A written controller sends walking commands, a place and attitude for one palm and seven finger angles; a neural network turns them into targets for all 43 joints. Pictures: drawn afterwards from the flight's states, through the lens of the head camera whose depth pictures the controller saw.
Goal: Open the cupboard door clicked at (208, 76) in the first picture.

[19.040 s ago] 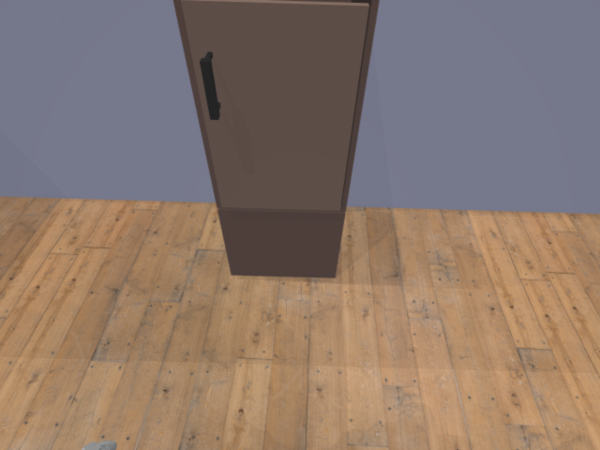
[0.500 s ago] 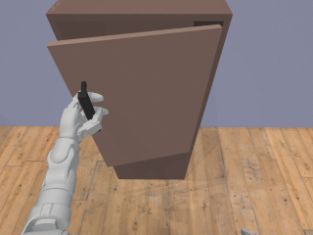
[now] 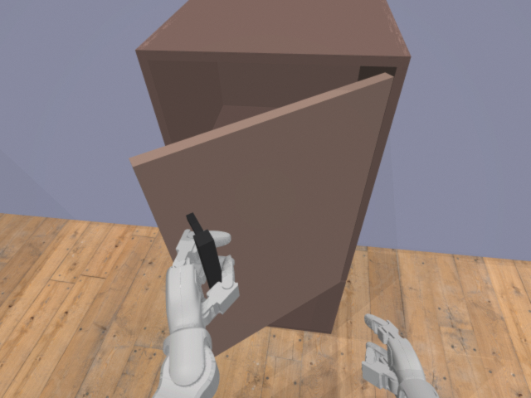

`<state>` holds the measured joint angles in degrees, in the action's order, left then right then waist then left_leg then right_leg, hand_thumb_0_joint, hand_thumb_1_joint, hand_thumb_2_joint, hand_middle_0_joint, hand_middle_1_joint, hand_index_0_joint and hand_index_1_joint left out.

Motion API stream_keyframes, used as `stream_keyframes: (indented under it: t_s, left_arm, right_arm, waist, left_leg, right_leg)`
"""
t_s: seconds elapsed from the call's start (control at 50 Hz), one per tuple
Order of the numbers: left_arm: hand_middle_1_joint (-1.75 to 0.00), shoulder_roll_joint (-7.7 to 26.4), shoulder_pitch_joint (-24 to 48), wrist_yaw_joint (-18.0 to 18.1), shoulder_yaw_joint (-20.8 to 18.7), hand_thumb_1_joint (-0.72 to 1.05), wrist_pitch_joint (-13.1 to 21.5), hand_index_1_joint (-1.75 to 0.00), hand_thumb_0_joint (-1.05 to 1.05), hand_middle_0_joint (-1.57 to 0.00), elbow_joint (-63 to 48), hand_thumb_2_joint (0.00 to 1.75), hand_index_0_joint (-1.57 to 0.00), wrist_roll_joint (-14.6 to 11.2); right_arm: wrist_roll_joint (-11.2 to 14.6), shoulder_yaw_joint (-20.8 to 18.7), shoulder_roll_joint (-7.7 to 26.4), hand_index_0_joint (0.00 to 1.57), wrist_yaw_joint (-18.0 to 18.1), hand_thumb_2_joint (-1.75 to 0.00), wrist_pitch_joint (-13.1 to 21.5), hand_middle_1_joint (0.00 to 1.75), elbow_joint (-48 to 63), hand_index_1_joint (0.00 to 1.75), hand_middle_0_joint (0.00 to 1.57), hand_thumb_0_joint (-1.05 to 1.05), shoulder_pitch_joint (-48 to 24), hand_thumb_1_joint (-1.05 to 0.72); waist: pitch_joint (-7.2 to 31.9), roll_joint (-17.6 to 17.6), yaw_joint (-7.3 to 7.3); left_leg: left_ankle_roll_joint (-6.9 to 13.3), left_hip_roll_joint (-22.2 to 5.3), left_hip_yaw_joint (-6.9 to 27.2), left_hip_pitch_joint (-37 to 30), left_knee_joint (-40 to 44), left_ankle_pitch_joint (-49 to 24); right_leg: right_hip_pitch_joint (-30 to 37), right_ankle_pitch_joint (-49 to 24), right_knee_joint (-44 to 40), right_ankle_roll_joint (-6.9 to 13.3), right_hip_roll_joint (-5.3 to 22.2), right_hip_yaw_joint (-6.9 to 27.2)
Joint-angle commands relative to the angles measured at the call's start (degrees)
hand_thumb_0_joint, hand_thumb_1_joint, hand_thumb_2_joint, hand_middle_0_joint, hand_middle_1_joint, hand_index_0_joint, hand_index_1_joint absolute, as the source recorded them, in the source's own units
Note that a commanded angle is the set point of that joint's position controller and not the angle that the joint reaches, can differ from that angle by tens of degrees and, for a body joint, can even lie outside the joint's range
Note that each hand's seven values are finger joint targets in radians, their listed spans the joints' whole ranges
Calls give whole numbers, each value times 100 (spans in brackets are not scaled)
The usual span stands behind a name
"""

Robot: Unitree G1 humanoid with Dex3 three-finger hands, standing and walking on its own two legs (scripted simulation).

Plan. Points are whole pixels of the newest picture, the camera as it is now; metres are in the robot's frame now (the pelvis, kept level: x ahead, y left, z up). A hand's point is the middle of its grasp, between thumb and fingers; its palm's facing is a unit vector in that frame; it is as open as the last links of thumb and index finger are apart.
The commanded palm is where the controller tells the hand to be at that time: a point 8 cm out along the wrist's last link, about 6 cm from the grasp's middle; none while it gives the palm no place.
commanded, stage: pull the door open along its arc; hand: left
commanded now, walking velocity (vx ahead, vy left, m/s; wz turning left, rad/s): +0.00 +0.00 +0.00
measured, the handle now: (206, 257) +0.29 +0.11 +0.09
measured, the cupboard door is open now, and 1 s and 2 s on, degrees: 38 38 42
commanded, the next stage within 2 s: open thumb and fingers to let go in 0.08 s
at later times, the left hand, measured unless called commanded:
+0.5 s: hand (237, 290) +0.24 +0.05 +0.10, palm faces +0.33 -0.95 +0.00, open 8.4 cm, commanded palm +0.20 +0.10 +0.09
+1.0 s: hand (230, 292) +0.24 +0.06 +0.10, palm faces +0.24 -0.97 -0.01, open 15.1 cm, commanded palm +0.19 +0.10 +0.09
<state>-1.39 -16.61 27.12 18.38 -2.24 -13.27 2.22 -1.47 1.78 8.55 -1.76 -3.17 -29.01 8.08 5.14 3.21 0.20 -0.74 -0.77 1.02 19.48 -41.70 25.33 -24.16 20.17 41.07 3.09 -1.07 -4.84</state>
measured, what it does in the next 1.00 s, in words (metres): stands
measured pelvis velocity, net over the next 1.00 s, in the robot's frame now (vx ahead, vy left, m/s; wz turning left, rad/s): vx -0.02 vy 0.00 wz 0.00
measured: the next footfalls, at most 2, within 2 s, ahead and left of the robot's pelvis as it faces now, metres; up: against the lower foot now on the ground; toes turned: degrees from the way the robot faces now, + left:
none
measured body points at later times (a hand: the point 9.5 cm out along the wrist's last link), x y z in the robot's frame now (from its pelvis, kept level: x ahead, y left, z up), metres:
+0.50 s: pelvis -0.02 -0.03 +0.00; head -0.01 -0.06 +0.45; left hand +0.22 +0.10 +0.10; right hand +0.17 -0.25 -0.10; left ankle -0.04 +0.13 -0.71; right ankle +0.01 -0.09 -0.71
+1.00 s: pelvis -0.02 +0.00 +0.00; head -0.03 -0.02 +0.45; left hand +0.22 +0.11 +0.10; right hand +0.17 -0.20 -0.08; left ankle -0.04 +0.13 -0.71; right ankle +0.01 -0.09 -0.71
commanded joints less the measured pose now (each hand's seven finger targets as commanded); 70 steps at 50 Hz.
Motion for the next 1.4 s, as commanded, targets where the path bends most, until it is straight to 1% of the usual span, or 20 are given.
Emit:
stream_keyframes:
  t_s: [0.0,0.04,0.14,0.16,0.24,0.32,0.36,0.46,0.56,0.6,0.96,0.98,1.08,1.1,1.12,1.14,1.16,1.2,1.28,1.38]
  left_arm:
    - [-135,-1125,-794,1,373,90,285,-135,0,-40,-2190,90,-40,2]
    - [-135,-982,-1243,-32,192,90,242,-135,0,-40,-2213,90,-40,-65]
    - [-135,-737,-56,268,-205,90,350,-135,0,-40,-1791,90,-40,43]
    - [-135,-570,560,344,-363,90,404,-135,0,-40,-1644,90,-40,60]
    - [-132,-633,488,240,-300,62,597,-132,0,-38,-1357,78,-38,25]
    - [-129,-525,759,-39,-252,34,809,-129,0,-36,-1293,66,-36,76]
    - [-127,-495,895,-111,-234,20,844,-127,0,-35,-1168,60,-35,117]
    - [-124,-370,1001,-183,-465,-15,888,-124,0,-32,-899,45,-32,12]
    - [-120,-470,1121,-111,-396,-50,888,-120,0,-30,-791,30,-30,61]
    - [-120,-595,1220,-78,-281,-50,903,-120,0,-30,-819,30,-30,78]
    - [-30,-1050,1408,284,60,-50,536,-30,0,-15,-784,30,-15,122]
    - [-30,-1020,1431,313,13,-50,495,-30,0,-15,-753,30,-15,99]
    - [-30,-1163,1339,338,132,-50,382,-30,0,-15,-860,30,-15,121]
    - [-30,-505,1425,-862,1170,-50,649,-30,0,-15,-850,30,-15,674]
    - [-30,-102,1550,-1522,704,-50,921,-30,0,-15,-1198,30,-15,419]
    - [-30,136,1474,-2020,632,-50,1076,-30,0,-15,-1320,30,-15,291]
    - [-30,213,1552,-2436,593,-50,1192,-30,0,-15,-1518,30,-15,116]
    - [-30,237,1247,-2999,440,-50,1264,-30,0,-15,-1484,30,-15,-294]
    - [-30,120,735,-2854,-30,-50,1130,-30,0,-15,-1505,30,-15,-727]
    - [-30,380,179,-2400,-286,-50,1049,-30,0,-15,-1784,30,-15,-423]
  right_arm:
    - [44,-191,533,20,-57,-90,218,30,1005,30,20,0,-670,-90]
    - [55,-166,537,20,-51,-90,182,30,1026,30,20,0,-740,-90]
    - [-38,-168,566,20,95,-90,286,30,923,30,20,0,-748,-90]
    - [-65,-162,582,20,149,-90,323,30,859,30,20,0,-741,-90]
    - [-80,-208,569,20,243,-90,480,30,819,30,20,0,-604,-90]
    - [-89,-212,616,20,292,-90,564,30,770,30,20,0,-503,-90]
    - [-93,-217,625,20,303,-90,601,30,758,30,20,0,-480,-90]
    - [-72,-214,609,20,371,-90,653,30,726,30,20,0,-523,-90]
    - [-67,-206,594,20,358,-90,656,30,717,30,20,0,-541,-90]
    - [-77,-204,590,20,336,-90,670,30,749,30,20,0,-517,-90]
    - [-17,-157,609,20,173,-90,502,30,813,30,20,0,-654,-90]
    - [-9,-157,604,20,176,-90,476,30,804,30,20,0,-648,-90]
    - [6,-178,593,20,125,-90,397,30,805,30,20,0,-682,-90]
    - [43,-169,836,20,86,-90,419,30,613,30,20,0,-194,-90]
    - [91,-221,798,20,140,-90,476,30,833,30,20,0,-121,-90]
    - [114,-200,827,20,191,-90,520,30,919,30,20,0,-133,-90]
    - [141,-186,808,20,219,-90,597,30,1000,30,20,0,-120,-90]
    - [206,-123,779,20,264,-90,754,30,1162,30,20,0,-85,-90]
    - [287,-105,788,20,301,-90,1024,30,1281,30,20,0,-127,-90]
    - [223,-135,804,20,215,-90,1125,30,1368,30,20,0,12,-90]
  waist:
    - [803,-435,165]
    - [603,-507,227]
    - [381,-733,100]
    - [329,-752,33]
    - [613,-999,71]
    - [606,-894,20]
    - [580,-754,-3]
    - [668,-1066,56]
    - [604,-804,81]
    - [616,-806,65]
    - [484,-474,125]
    - [515,-667,121]
    - [615,-557,143]
    - [193,-885,-443]
    - [649,-730,-250]
    - [819,-443,-185]
    - [887,-260,-207]
    - [671,-372,-184]
    - [375,-606,-42]
    - [556,-608,77]
  left_leg:
    - [106,70,-33,147,334,-1896]
    - [100,99,-35,244,315,-1714]
    - [128,227,-38,327,97,-1263]
    - [139,259,-26,381,61,-1156]
    - [146,289,-9,367,78,-1109]
    - [170,268,11,440,148,-1061]
    - [186,256,13,411,178,-990]
    - [180,260,17,502,241,-828]
    - [191,246,-12,355,349,-886]
    - [198,242,-19,316,343,-922]
    - [137,152,64,232,571,-1029]
    - [140,158,62,250,563,-1037]
    - [113,120,62,206,562,-1214]
    - [225,136,56,28,508,-1261]
    - [263,155,35,121,458,-1307]
    - [264,166,11,79,437,-1354]
    - [270,180,33,32,417,-1383]
    - [263,180,88,223,424,-1128]
    - [180,138,169,423,527,-718]
    - [171,130,116,507,470,-980]
  right_leg:
    - [1112,-2183,-511,-54,169,178]
    - [1102,-2047,-610,-48,173,243]
    - [720,-1315,-903,-134,261,557]
    - [607,-1141,-951,-174,309,650]
    - [902,-1199,-1142,-276,449,919]
    - [937,-1120,-1184,-324,538,1063]
    - [836,-897,-1197,-313,544,1035]
    - [993,-519,-1368,-341,586,1139]
    - [846,-344,-1301,-259,495,922]
    - [797,-390,-1252,-262,464,860]
    - [488,-526,-718,-91,189,190]
    - [537,-535,-733,-100,183,194]
    - [583,-747,-643,-68,161,162]
    - [256,-1140,-593,-104,176,366]
    - [511,-1380,-465,-105,199,336]
    - [631,-1522,-359,-84,219,359]
    - [593,-1543,-314,-77,228,342]
    - [470,-1194,-324,-101,205,301]
    - [239,-471,-388,-142,158,173]
    - [319,-718,-206,-129,158,187]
